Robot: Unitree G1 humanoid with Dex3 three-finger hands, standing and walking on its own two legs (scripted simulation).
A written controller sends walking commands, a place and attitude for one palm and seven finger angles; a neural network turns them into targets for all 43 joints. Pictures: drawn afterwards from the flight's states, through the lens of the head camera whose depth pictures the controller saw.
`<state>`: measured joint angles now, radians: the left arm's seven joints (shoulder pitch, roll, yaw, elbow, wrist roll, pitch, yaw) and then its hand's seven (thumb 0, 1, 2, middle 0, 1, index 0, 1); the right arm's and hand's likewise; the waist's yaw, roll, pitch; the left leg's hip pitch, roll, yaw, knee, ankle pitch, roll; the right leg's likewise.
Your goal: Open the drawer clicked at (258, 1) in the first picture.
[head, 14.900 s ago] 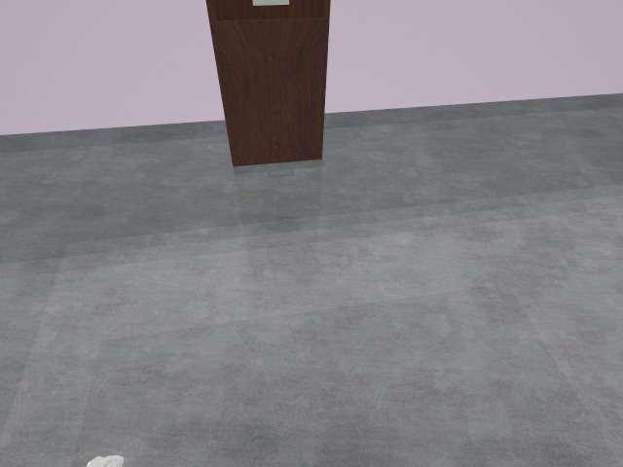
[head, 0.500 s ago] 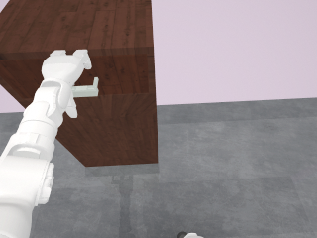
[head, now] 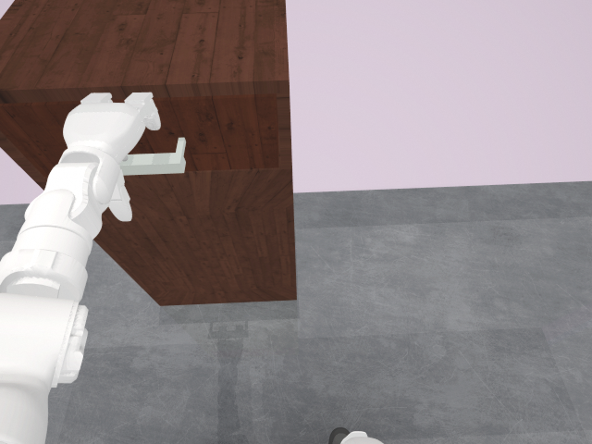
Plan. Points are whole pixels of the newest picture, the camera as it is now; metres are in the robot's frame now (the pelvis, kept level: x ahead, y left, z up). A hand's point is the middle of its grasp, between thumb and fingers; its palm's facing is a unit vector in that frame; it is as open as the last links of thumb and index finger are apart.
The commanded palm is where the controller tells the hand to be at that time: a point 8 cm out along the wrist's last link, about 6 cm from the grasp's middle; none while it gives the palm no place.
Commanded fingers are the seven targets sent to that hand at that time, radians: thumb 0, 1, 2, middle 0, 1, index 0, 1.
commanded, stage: move the hooked fingers above the handle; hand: left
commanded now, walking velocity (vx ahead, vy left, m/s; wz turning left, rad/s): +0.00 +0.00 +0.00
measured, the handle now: (142, 154) +0.54 +0.24 +0.03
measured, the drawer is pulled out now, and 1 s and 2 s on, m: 0.00 0.00 0.00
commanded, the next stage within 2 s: lower the fingers behind the handle in 0.46 s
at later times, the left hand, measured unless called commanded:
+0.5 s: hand (129, 153) +0.49 +0.23 +0.09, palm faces -0.03 +0.01 -1.00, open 13.8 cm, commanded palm +0.47 +0.24 +0.15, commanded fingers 0.00 -0.50 0.30 -0.30 -1.20 -0.30 -1.20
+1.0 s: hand (134, 166) +0.49 +0.23 +0.06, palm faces -0.03 +0.00 -1.00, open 13.8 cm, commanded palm +0.47 +0.24 +0.12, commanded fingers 0.00 -0.50 0.30 -0.30 -1.20 -0.30 -1.20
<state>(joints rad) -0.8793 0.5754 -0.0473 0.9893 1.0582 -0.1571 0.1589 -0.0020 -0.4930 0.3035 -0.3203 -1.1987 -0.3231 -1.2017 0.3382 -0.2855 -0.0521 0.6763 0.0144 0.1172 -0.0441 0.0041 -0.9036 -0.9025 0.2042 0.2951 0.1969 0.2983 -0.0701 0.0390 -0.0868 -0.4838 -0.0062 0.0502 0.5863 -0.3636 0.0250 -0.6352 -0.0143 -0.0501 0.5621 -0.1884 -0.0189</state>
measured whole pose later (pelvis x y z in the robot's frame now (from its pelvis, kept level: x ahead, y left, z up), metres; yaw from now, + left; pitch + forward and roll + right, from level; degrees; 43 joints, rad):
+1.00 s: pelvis +0.01 +0.00 +0.00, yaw +0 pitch +17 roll +0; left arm -0.83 0.53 -0.03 0.98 1.09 -0.14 0.22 0.00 -0.49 0.30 -0.32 -1.20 -0.32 -1.20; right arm 0.33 -0.28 -0.06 0.68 -0.01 0.12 -0.02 0.00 -0.90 -0.90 0.20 0.30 0.20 0.30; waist -0.07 0.04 -0.11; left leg -0.52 0.00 0.05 0.63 -0.40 0.03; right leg -0.67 -0.01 -0.05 0.60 -0.22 -0.01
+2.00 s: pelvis +0.00 +0.01 -0.02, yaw -1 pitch +21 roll -1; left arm -0.86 0.54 0.00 1.10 1.10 -0.12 0.30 0.00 -0.49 0.30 -0.32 -1.20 -0.32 -1.20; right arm 0.34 -0.27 -0.05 0.70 -0.02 0.11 -0.01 0.00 -0.90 -0.90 0.21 0.30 0.20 0.30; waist -0.12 0.05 -0.13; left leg -0.68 0.00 0.05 0.76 -0.44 0.03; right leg -0.83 -0.01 -0.04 0.71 -0.24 -0.01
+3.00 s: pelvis +0.00 +0.01 -0.02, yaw -1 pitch +21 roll -1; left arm -0.85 0.55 0.00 1.07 1.10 -0.13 0.29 0.00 0.73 0.83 -0.38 -1.34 -0.41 -1.34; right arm 0.35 -0.28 -0.05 0.70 -0.02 0.12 -0.01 0.00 -0.90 -0.90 0.20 0.30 0.20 0.30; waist -0.11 0.05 -0.13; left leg -0.69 0.00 0.05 0.77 -0.46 0.04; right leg -0.83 -0.01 -0.04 0.71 -0.25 0.00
